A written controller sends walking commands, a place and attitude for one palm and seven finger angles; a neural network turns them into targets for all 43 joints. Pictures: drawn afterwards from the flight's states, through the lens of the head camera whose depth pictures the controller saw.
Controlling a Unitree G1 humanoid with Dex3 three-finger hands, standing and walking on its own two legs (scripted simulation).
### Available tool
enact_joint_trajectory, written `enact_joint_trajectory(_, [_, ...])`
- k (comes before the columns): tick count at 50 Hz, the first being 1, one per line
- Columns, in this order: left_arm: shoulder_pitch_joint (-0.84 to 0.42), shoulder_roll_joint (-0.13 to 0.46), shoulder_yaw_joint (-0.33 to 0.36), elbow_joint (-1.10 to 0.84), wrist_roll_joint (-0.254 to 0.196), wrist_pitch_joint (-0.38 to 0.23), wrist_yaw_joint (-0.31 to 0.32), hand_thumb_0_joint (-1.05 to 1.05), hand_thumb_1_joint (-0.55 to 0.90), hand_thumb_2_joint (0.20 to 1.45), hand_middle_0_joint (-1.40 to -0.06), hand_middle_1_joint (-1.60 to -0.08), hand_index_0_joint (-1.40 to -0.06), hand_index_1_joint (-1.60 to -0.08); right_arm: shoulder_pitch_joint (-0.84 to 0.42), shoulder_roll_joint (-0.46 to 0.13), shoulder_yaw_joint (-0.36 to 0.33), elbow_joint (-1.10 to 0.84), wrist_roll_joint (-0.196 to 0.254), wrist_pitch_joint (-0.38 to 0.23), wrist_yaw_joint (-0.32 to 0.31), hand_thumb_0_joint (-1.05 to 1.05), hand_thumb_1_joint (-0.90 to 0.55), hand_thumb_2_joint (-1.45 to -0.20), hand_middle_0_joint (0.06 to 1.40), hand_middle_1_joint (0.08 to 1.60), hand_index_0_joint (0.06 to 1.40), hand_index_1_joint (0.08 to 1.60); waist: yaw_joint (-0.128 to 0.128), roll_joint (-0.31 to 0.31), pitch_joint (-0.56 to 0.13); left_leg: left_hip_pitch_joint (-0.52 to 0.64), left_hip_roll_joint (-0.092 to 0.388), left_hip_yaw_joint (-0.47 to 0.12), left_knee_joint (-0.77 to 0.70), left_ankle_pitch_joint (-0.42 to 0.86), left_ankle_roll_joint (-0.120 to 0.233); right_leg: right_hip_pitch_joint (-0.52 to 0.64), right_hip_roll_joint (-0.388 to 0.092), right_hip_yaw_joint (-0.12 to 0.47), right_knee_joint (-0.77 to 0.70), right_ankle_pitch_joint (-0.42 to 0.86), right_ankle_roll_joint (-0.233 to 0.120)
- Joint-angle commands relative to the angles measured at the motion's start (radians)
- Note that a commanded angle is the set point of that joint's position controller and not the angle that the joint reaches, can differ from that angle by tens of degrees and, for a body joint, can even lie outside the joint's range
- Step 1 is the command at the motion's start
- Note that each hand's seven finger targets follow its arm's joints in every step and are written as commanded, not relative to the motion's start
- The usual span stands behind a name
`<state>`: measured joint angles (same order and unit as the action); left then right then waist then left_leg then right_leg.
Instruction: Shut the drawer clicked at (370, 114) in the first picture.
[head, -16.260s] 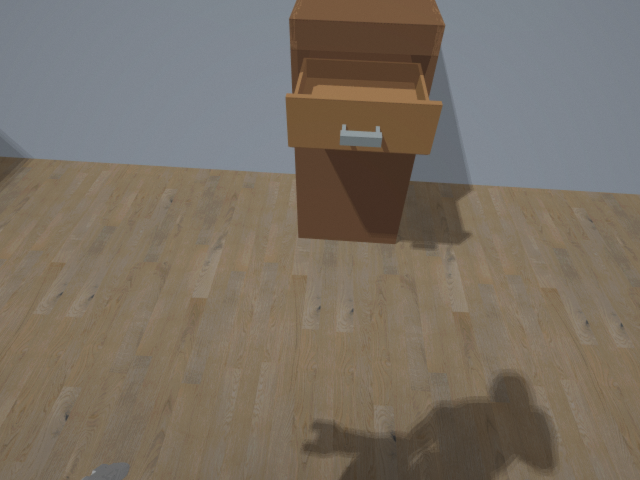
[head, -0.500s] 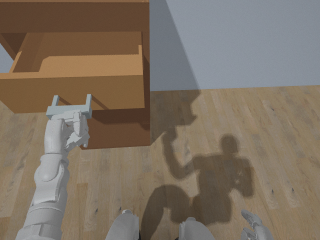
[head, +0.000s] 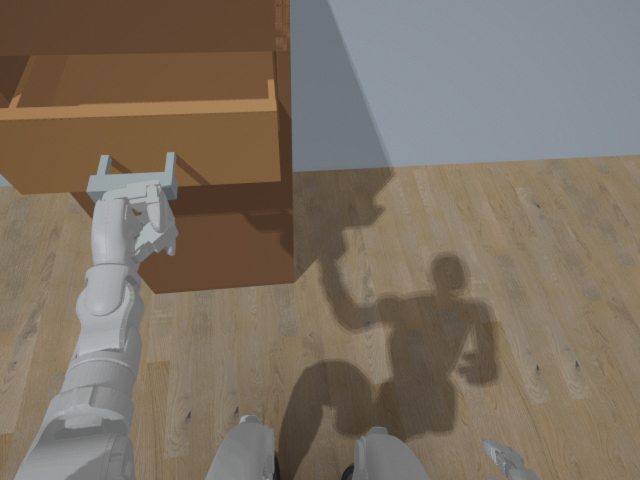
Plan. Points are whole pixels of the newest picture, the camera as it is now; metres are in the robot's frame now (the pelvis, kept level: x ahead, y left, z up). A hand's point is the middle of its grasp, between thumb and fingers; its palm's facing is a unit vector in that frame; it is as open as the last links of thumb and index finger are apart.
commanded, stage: push the drawer shut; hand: left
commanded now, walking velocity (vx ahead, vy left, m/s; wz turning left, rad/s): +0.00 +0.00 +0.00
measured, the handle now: (136, 174) +0.49 +0.25 +0.04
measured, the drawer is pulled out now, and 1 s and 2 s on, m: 0.11 0.00 0.00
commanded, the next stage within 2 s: pull the fist back off the drawer in 1.24 s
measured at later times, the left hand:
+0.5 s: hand (172, 185) +0.47 +0.20 +0.04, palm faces +0.12 -0.99 -0.04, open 3.1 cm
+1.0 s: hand (170, 154) +0.53 +0.21 +0.04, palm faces +0.11 -0.99 -0.03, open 2.9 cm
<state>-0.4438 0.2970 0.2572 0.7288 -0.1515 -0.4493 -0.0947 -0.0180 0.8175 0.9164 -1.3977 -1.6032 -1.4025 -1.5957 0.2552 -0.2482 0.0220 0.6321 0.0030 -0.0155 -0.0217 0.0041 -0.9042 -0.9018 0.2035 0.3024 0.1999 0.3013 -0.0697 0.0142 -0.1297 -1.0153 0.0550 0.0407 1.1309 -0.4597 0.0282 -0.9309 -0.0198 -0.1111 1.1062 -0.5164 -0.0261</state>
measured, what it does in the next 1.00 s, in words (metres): stands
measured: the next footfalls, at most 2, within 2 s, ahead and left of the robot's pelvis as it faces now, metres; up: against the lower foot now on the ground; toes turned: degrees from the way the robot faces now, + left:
none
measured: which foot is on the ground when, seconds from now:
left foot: down 0.00-1.00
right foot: down 0.00-1.00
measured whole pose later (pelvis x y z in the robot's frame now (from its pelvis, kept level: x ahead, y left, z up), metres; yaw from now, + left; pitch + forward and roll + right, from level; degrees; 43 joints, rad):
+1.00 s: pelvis +0.00 +0.01 -0.02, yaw -2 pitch +26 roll -5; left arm -0.92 0.56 0.46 1.18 -0.05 -0.45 -0.17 -0.02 0.72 0.89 -1.40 -1.60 -1.40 -1.60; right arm 0.35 -0.27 0.05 0.64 -0.03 0.06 0.00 0.00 -0.90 -0.90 0.20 0.30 0.20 0.30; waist -0.19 0.03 -0.12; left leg -1.19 0.08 0.02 1.21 -0.47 0.04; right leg -1.09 0.01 -0.12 1.14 -0.51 -0.02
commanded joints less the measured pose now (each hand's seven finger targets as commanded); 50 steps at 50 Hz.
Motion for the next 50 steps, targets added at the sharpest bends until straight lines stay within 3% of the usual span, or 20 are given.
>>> enact_joint_trajectory(1, [-0.422, 0.216, 0.065, -0.164, -0.012, -0.07, 0.007, 0.0, 0.9, 0.9, -1.4, -1.6, -1.4, -1.6, 0.089, -0.164, -0.064, -0.075, 0.001, -0.019, -0.013, 0.0, -0.9, -0.9, 0.2, 0.3, 0.2, 0.3, -0.035, 0.062, -0.399, 0.351, -0.023, -0.088, -0.139, 0.231, -0.01, 0.107, 0.038, 0.078, -0.162, 0.237, 0.008])
enact_joint_trajectory(4, [-0.487, 0.259, 0.093, -0.104, -0.006, -0.077, 0.002, 0.0, 0.9, 0.9, -1.4, -1.6, -1.4, -1.6, 0.096, -0.165, -0.059, -0.07, 0.002, -0.011, -0.015, 0.0, -0.9, -0.9, 0.2, 0.3, 0.2, 0.3, -0.045, 0.041, -0.368, 0.297, -0.026, -0.084, -0.133, 0.194, -0.003, 0.111, 0.038, 0.087, -0.164, 0.217, 0.009])
enact_joint_trajectory(9, [-0.557, 0.289, 0.113, -0.039, 0.001, -0.092, -0.013, 0.0, 0.9, 0.9, -1.4, -1.6, -1.4, -1.6, 0.116, -0.166, -0.059, -0.06, -0.003, -0.002, -0.014, 0.0, -0.9, -0.9, 0.2, 0.3, 0.2, 0.3, -0.053, 0.074, -0.402, 0.308, -0.027, -0.082, -0.118, 0.203, -0.002, 0.096, 0.04, 0.094, -0.16, 0.22, 0.011])
enact_joint_trajectory(11, [-0.606, 0.297, 0.112, -0.018, 0.001, -0.095, -0.021, 0.0, 0.9, 0.9, -1.4, -1.6, -1.4, -1.6, 0.123, -0.167, -0.057, -0.055, -0.004, 0.001, -0.014, 0.0, -0.9, -0.9, 0.2, 0.3, 0.2, 0.3, -0.067, 0.069, -0.403, 0.289, -0.026, -0.079, -0.109, 0.186, 0.003, 0.098, 0.04, 0.101, -0.165, 0.21, 0.013])
enact_joint_trajectory(15, [-0.637, 0.374, 0.165, 0.04, 0.007, -0.093, -0.032, 0.0, 0.9, 0.9, -1.4, -1.6, -1.4, -1.6, 0.144, -0.175, -0.056, -0.051, -0.005, 0.013, -0.016, 0.0, -0.9, -0.9, 0.2, 0.3, 0.2, 0.3, -0.068, 0.058, -0.426, 0.246, -0.026, -0.073, -0.093, 0.189, 0.007, 0.125, 0.041, 0.114, -0.161, 0.221, 0.015])
enact_joint_trajectory(17, [-0.666, 0.363, 0.154, 0.061, 0.007, -0.091, -0.04, 0.0, 0.9, 0.9, -1.4, -1.6, -1.4, -1.6, 0.155, -0.174, -0.054, -0.048, -0.007, 0.017, -0.013, 0.0, -0.9, -0.9, 0.2, 0.3, 0.2, 0.3, -0.075, 0.09, -0.427, 0.255, -0.026, -0.076, -0.088, 0.203, 0.008, 0.109, 0.043, 0.112, -0.157, 0.23, 0.014])
enact_joint_trajectory(19, [-0.689, 0.39, 0.167, 0.057, 0.014, -0.094, -0.043, 0.0, 0.9, 0.9, -1.4, -1.6, -1.4, -1.6, 0.164, -0.178, -0.055, -0.044, -0.008, 0.021, -0.012, 0.0, -0.9, -0.9, 0.2, 0.3, 0.2, 0.3, -0.072, 0.123, -0.461, 0.287, -0.022, -0.081, -0.086, 0.231, 0.004, 0.096, 0.044, 0.108, -0.148, 0.243, 0.012])
enact_joint_trajectory(22, [-0.683, 0.411, 0.189, 0.083, 0.013, -0.091, -0.046, 0.0, 0.9, 0.9, -1.4, -1.6, -1.4, -1.6, 0.179, -0.183, -0.057, -0.046, -0.011, 0.028, -0.008, 0.0, -0.9, -0.9, 0.2, 0.3, 0.2, 0.3, -0.075, 0.097, -0.472, 0.277, -0.022, -0.08, -0.079, 0.245, 0.009, 0.11, 0.049, 0.11, -0.149, 0.259, 0.013])
enact_joint_trajectory(27, [-0.776, 0.434, 0.185, 0.139, 0.025, -0.079, -0.048, 0.0, 0.9, 0.9, -1.4, -1.6, -1.4, -1.6, 0.198, -0.187, -0.051, -0.037, -0.011, 0.036, -0.007, 0.0, -0.9, -0.9, 0.2, 0.3, 0.2, 0.3, -0.112, 0.083, -0.417, 0.22, -0.019, -0.081, -0.07, 0.209, 0.015, 0.084, 0.052, 0.114, -0.155, 0.23, 0.018])
enact_joint_trajectory(28, [-0.775, 0.473, 0.214, 0.141, 0.03, -0.081, -0.048, 0.0, 0.9, 0.9, -1.4, -1.6, -1.4, -1.6, 0.206, -0.193, -0.052, -0.036, -0.013, 0.039, -0.007, 0.0, -0.9, -0.9, 0.2, 0.3, 0.2, 0.3, -0.101, 0.082, -0.442, 0.222, -0.017, -0.082, -0.069, 0.221, 0.012, 0.096, 0.052, 0.112, -0.148, 0.238, 0.018])
enact_joint_trajectory(30, [-0.773, 0.464, 0.207, 0.137, 0.034, -0.082, -0.049, 0.0, 0.9, 0.9, -1.4, -1.6, -1.4, -1.6, 0.211, -0.191, -0.052, -0.041, -0.015, 0.043, -0.003, 0.0, -0.9, -0.9, 0.2, 0.3, 0.2, 0.3, -0.096, 0.136, -0.475, 0.266, -0.017, -0.084, -0.07, 0.25, 0.009, 0.075, 0.054, 0.106, -0.142, 0.251, 0.014])
enact_joint_trajectory(37, [-0.867, 0.518, 0.224, 0.193, 0.055, -0.068, -0.05, 0.0, 0.9, 0.9, -1.4, -1.6, -1.4, -1.6, 0.239, -0.204, -0.048, -0.032, -0.021, 0.056, 0.0, 0.0, -0.9, -0.9, 0.2, 0.3, 0.2, 0.3, -0.132, 0.127, -0.454, 0.251, -0.01, -0.098, -0.055, 0.25, 0.013, 0.032, 0.06, 0.098, -0.137, 0.238, 0.015])
enact_joint_trajectory(41, [-0.897, 0.555, 0.239, 0.214, 0.068, -0.06, -0.047, 0.0, 0.9, 0.9, -1.4, -1.6, -1.4, -1.6, 0.255, -0.209, -0.044, -0.033, -0.026, 0.061, 0.001, 0.0, -0.9, -0.9, 0.2, 0.3, 0.2, 0.3, -0.132, 0.156, -0.48, 0.261, -0.007, -0.103, -0.049, 0.265, 0.011, 0.018, 0.061, 0.093, -0.132, 0.235, 0.015])
enact_joint_trajectory(42, [-0.911, 0.549, 0.235, 0.208, 0.071, -0.063, -0.045, 0.0, 0.9, 0.9, -1.4, -1.6, -1.4, -1.6, 0.259, -0.21, -0.045, -0.031, -0.028, 0.062, 0.002, 0.0, -0.9, -0.9, 0.2, 0.3, 0.2, 0.3, -0.136, 0.182, -0.487, 0.295, -0.005, -0.111, -0.05, 0.292, 0.01, -0.01, 0.061, 0.085, -0.124, 0.246, 0.011])
enact_joint_trajectory(44, [-0.918, 0.558, 0.238, 0.226, 0.077, -0.059, -0.043, 0.0, 0.9, 0.9, -1.4, -1.6, -1.4, -1.6, 0.266, -0.212, -0.042, -0.029, -0.03, 0.066, 0.004, 0.0, -0.9, -0.9, 0.2, 0.3, 0.2, 0.3, -0.136, 0.191, -0.488, 0.307, -0.001, -0.118, -0.05, 0.304, 0.005, -0.028, 0.062, 0.077, -0.121, 0.244, 0.01])
enact_joint_trajectory(45, [-0.948, 0.545, 0.223, 0.218, 0.076, -0.057, -0.042, 0.0, 0.9, 0.9, -1.4, -1.6, -1.4, -1.6, 0.268, -0.213, -0.042, -0.026, -0.032, 0.067, 0.006, 0.0, -0.9, -0.9, 0.2, 0.3, 0.2, 0.3, -0.153, 0.184, -0.492, 0.317, 0.001, -0.122, -0.046, 0.31, 0.008, -0.039, 0.064, 0.076, -0.121, 0.247, 0.013])
enact_joint_trajectory(49, [-0.977, 0.56, 0.228, 0.237, 0.092, -0.053, -0.038, 0.0, 0.9, 0.9, -1.4, -1.6, -1.4, -1.6, 0.285, -0.217, -0.042, -0.026, -0.036, 0.074, 0.008, 0.0, -0.9, -0.9, 0.2, 0.3, 0.2, 0.3, -0.156, 0.193, -0.51, 0.333, 0.003, -0.134, -0.044, 0.322, 0.005, -0.064, 0.065, 0.067, -0.113, 0.241, 0.01])
enact_joint_trajectory(50, [-1.025, 0.543, 0.212, 0.218, 0.09, -0.055, -0.037, 0.0, 0.9, 0.9, -1.4, -1.6, -1.4, -1.6, 0.286, -0.217, -0.043, -0.02, -0.037, 0.074, 0.008, 0.0, -0.9, -0.9, 0.2, 0.3, 0.2, 0.3, -0.173, 0.2, -0.51, 0.344, 0.006, -0.138, -0.04, 0.321, 0.006, -0.083, 0.064, 0.067, -0.115, 0.239, 0.013])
